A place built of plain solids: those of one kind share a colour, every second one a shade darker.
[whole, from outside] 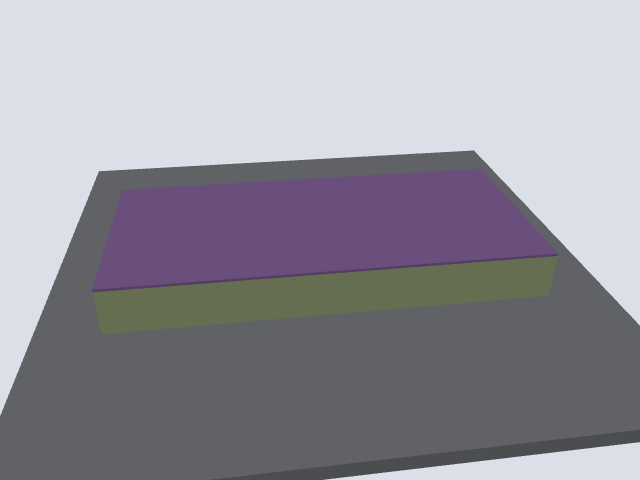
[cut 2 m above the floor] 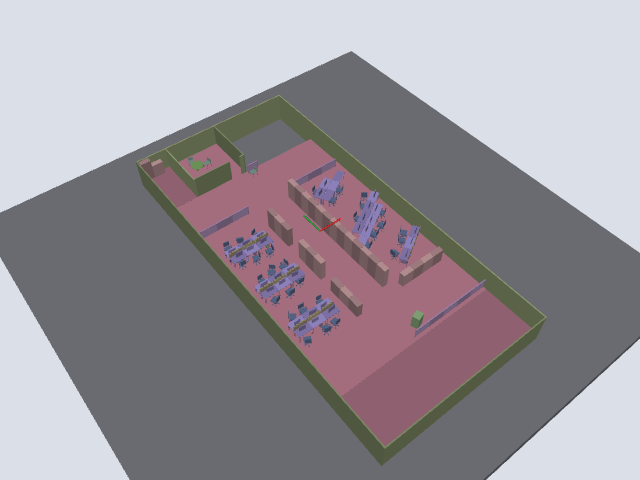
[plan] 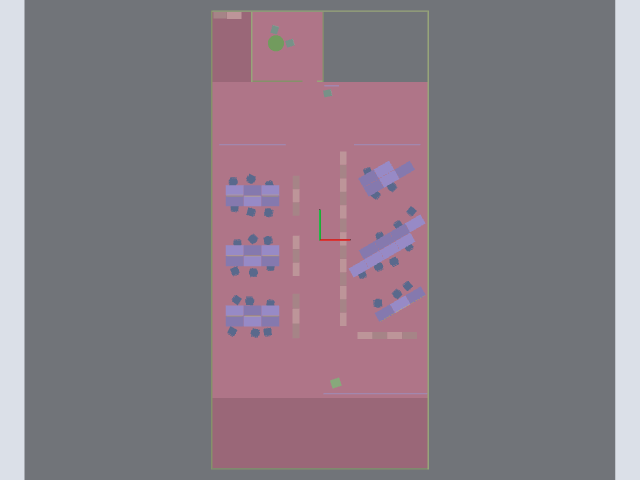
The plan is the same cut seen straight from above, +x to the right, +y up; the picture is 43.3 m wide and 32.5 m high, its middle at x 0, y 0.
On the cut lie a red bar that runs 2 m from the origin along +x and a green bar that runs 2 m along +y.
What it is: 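One storey of an office; an open floor with rows of desks, a band of small rooms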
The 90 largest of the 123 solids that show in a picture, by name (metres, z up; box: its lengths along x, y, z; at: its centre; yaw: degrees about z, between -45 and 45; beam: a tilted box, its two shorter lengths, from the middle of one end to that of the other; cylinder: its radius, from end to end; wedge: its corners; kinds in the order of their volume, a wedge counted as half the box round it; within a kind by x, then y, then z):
{
 "floor_1": {"box": [2.6, 4.75, 0.79], "at": [-5.97, 13.07, 0.34]},
 "floor_2": {"box": [4.74, 4.75, 0.79], "at": [-2.21, 13.07, 0.34]},
 "floor_3": {"box": [14.55, 4.75, 0.79], "at": [0.0, -13.07, 0.34]},
 "floor_4": {"box": [14.55, 21.39, 0.79], "at": [0.0, 0.0, 0.34]},
 "roof_1": {"box": [14.75, 31.09, 0.2], "at": [0.0, 0.0, 3.44]},
 "wall_1": {"box": [0.1, 31.09, 3.39], "at": [-7.33, 0.0, 1.64]},
 "wall_2": {"box": [0.1, 4.75, 2.6], "at": [-4.62, 13.07, 2.04]},
 "wall_3": {"box": [3.38, 0.1, 2.6], "at": [-2.88, 10.75, 2.04]},
 "wall_4": {"box": [0.36, 0.1, 2.6], "at": [-0.02, 10.75, 2.04]},
 "wall_5": {"box": [14.55, 0.1, 3.39], "at": [0.0, -15.5, 1.64]},
 "wall_6": {"box": [14.55, 0.1, 3.39], "at": [0.0, 15.5, 1.64]},
 "wall_7": {"box": [0.1, 4.75, 2.6], "at": [0.21, 13.07, 2.04]},
 "wall_8": {"box": [0.1, 31.09, 3.39], "at": [7.33, 0.0, 1.64]},
 "cabinet_1": {"box": [0.9, 0.45, 1.93], "at": [-6.76, 15.21, 1.7]},
 "cabinet_2": {"box": [1.0, 0.47, 1.28], "at": [-5.8, 15.2, 1.38]},
 "cabinet_3": {"box": [0.47, 1.0, 1.28], "at": [-1.63, -6.16, 1.38]},
 "cabinet_4": {"box": [0.47, 1.0, 1.28], "at": [-1.63, -5.15, 1.38]},
 "cabinet_5": {"box": [0.47, 1.0, 1.28], "at": [-1.63, -4.14, 1.38]},
 "cabinet_6": {"box": [0.45, 0.9, 1.93], "at": [-1.62, -1.99, 1.7]},
 "cabinet_7": {"box": [0.45, 0.9, 1.93], "at": [-1.62, -1.07, 1.7]},
 "cabinet_8": {"box": [0.45, 0.9, 1.93], "at": [-1.62, -0.17, 1.7]},
 "cabinet_9": {"box": [0.45, 0.9, 1.93], "at": [-1.62, 2.09, 1.7]},
 "cabinet_10": {"box": [0.45, 0.9, 1.93], "at": [-1.62, 3.0, 1.7]},
 "cabinet_11": {"box": [0.45, 0.9, 1.93], "at": [-1.62, 3.91, 1.7]},
 "cabinet_12": {"box": [0.45, 0.9, 1.93], "at": [1.57, -5.38, 1.7]},
 "cabinet_13": {"box": [0.45, 0.9, 1.93], "at": [1.57, -4.47, 1.7]},
 "cabinet_14": {"box": [0.45, 0.9, 1.93], "at": [1.57, -3.56, 1.7]},
 "cabinet_15": {"box": [0.45, 0.9, 1.93], "at": [1.57, -2.65, 1.7]},
 "cabinet_16": {"box": [0.45, 0.9, 1.93], "at": [1.57, -1.74, 1.7]},
 "cabinet_17": {"box": [0.45, 0.9, 1.93], "at": [1.57, -0.83, 1.7]},
 "cabinet_18": {"box": [0.45, 0.9, 1.93], "at": [1.57, 0.08, 1.7]},
 "cabinet_19": {"box": [0.45, 0.9, 1.93], "at": [1.57, 0.99, 1.7]},
 "cabinet_20": {"box": [0.45, 0.9, 1.93], "at": [1.57, 1.9, 1.7]},
 "cabinet_21": {"box": [0.45, 0.9, 1.93], "at": [1.57, 2.81, 1.7]},
 "cabinet_22": {"box": [0.45, 0.9, 1.93], "at": [1.57, 3.72, 1.7]},
 "cabinet_23": {"box": [0.45, 0.9, 1.93], "at": [1.57, 4.63, 1.7]},
 "cabinet_24": {"box": [0.45, 0.9, 1.93], "at": [1.57, 5.54, 1.7]},
 "cabinet_25": {"box": [1.0, 0.47, 1.28], "at": [3.03, -6.47, 1.38]},
 "cabinet_26": {"box": [1.0, 0.47, 1.28], "at": [4.04, -6.47, 1.38]},
 "cabinet_27": {"box": [1.0, 0.47, 1.28], "at": [5.05, -6.47, 1.38]},
 "cabinet_28": {"box": [1.0, 0.47, 1.28], "at": [6.06, -6.47, 1.38]},
 "desk_1": {"box": [1.2, 0.7, 0.032], "at": [-5.78, -5.5, 1.48]},
 "desk_2": {"box": [1.2, 0.7, 0.032], "at": [-5.78, -4.78, 1.48]},
 "desk_3": {"box": [1.2, 0.7, 0.032], "at": [-5.78, -1.43, 1.48]},
 "desk_4": {"box": [1.2, 0.7, 0.032], "at": [-5.78, -0.71, 1.48]},
 "desk_5": {"box": [1.2, 0.7, 0.032], "at": [-5.78, 2.64, 1.48]},
 "desk_6": {"box": [1.2, 0.7, 0.032], "at": [-5.78, 3.36, 1.48]},
 "desk_7": {"box": [1.2, 0.7, 0.032], "at": [-4.57, -5.5, 1.48]},
 "desk_8": {"box": [1.2, 0.7, 0.032], "at": [-4.57, -4.78, 1.48]},
 "desk_9": {"box": [1.2, 0.7, 0.032], "at": [-4.57, -1.43, 1.48]},
 "desk_10": {"box": [1.2, 0.7, 0.032], "at": [-4.57, -0.71, 1.48]},
 "desk_11": {"box": [1.2, 0.7, 0.032], "at": [-4.57, 2.64, 1.48]},
 "desk_12": {"box": [1.2, 0.7, 0.032], "at": [-4.57, 3.36, 1.48]},
 "desk_13": {"box": [1.2, 0.7, 0.032], "at": [-3.36, -5.5, 1.48]},
 "desk_14": {"box": [1.2, 0.7, 0.032], "at": [-3.36, -4.78, 1.48]},
 "desk_15": {"box": [1.2, 0.7, 0.032], "at": [-3.36, -1.43, 1.48]},
 "desk_16": {"box": [1.2, 0.7, 0.032], "at": [-3.36, -0.71, 1.48]},
 "desk_17": {"box": [1.2, 0.7, 0.032], "at": [-3.36, 2.64, 1.48]},
 "desk_18": {"box": [1.2, 0.7, 0.032], "at": [-3.36, 3.36, 1.48]},
 "desk_19": {"box": [1.2, 0.7, 0.032], "at": [2.62, -1.94, 1.48], "yaw": 30.2},
 "desk_20": {"box": [1.2, 0.7, 0.032], "at": [3.28, 4.16, 1.48], "yaw": 30.2},
 "desk_21": {"box": [1.2, 0.7, 0.032], "at": [3.31, -0.71, 1.48], "yaw": 30.2},
 "desk_22": {"box": [1.2, 0.7, 0.032], "at": [3.64, 3.54, 1.48], "yaw": 30.2},
 "desk_23": {"box": [1.2, 0.7, 0.032], "at": [3.67, -1.33, 1.48], "yaw": 30.2},
 "desk_24": {"box": [1.2, 0.7, 0.032], "at": [4.33, 4.77, 1.48], "yaw": 30.2},
 "desk_25": {"box": [1.2, 0.7, 0.032], "at": [4.36, -0.1, 1.48], "yaw": 30.2},
 "desk_26": {"box": [1.2, 0.7, 0.032], "at": [4.39, -4.96, 1.48], "yaw": 30.2},
 "desk_27": {"box": [1.2, 0.7, 0.032], "at": [4.69, 4.15, 1.48], "yaw": 30.2},
 "desk_28": {"box": [1.2, 0.7, 0.032], "at": [4.72, -0.72, 1.48], "yaw": 30.2},
 "desk_29": {"box": [1.2, 0.7, 0.032], "at": [5.4, 0.51, 1.48], "yaw": 30.2},
 "desk_30": {"box": [1.2, 0.7, 0.032], "at": [5.43, -4.35, 1.48], "yaw": 30.2},
 "desk_31": {"box": [1.2, 0.7, 0.032], "at": [5.74, 4.76, 1.48], "yaw": 30.2},
 "desk_32": {"box": [1.2, 0.7, 0.032], "at": [5.77, -0.11, 1.48], "yaw": 30.2},
 "desk_33": {"box": [1.2, 0.7, 0.032], "at": [6.45, 1.12, 1.48], "yaw": 30.2},
 "desk_34": {"box": [1.2, 0.7, 0.032], "at": [6.48, -3.74, 1.48], "yaw": 30.2},
 "copier_1": {"box": [0.67, 0.59, 1.18], "at": [1.07, -9.69, 1.33], "yaw": 18.4},
 "guard_1": {"box": [1.42, 0.03, 0.81], "at": [-6.05, 6.46, 1.19]},
 "guard_2": {"box": [1.42, 0.03, 0.81], "at": [-4.57, 6.46, 1.19]},
 "guard_3": {"box": [4.5, 0.1, 0.05], "at": [-4.57, 6.46, 1.62]},
 "guard_4": {"box": [1.42, 0.03, 0.81], "at": [-3.09, 6.46, 1.19]},
 "guard_5": {"box": [1.33, 0.03, 0.81], "at": [0.97, -10.4, 1.19]},
 "guard_6": {"box": [1.33, 0.03, 0.81], "at": [2.36, -10.4, 1.19]},
 "guard_7": {"box": [1.42, 0.03, 0.81], "at": [3.07, 6.46, 1.19]},
 "guard_8": {"box": [1.33, 0.03, 0.81], "at": [3.75, -10.4, 1.19]},
 "guard_9": {"box": [7.01, 0.1, 0.05], "at": [3.75, -10.4, 1.62]},
 "guard_10": {"box": [1.42, 0.03, 0.81], "at": [4.55, 6.46, 1.19]},
 "guard_11": {"box": [1.33, 0.03, 0.81], "at": [5.14, -10.4, 1.19]},
 "guard_12": {"box": [1.42, 0.03, 0.81], "at": [6.03, 6.46, 1.19]},
 "guard_13": {"box": [1.33, 0.03, 0.81], "at": [6.53, -10.4, 1.19]},
 "meetingtable_1": {"cylinder": 0.55, "from": [-2.98, 13.32, 1.46], "to": [-2.98, 13.32, 1.49]}
}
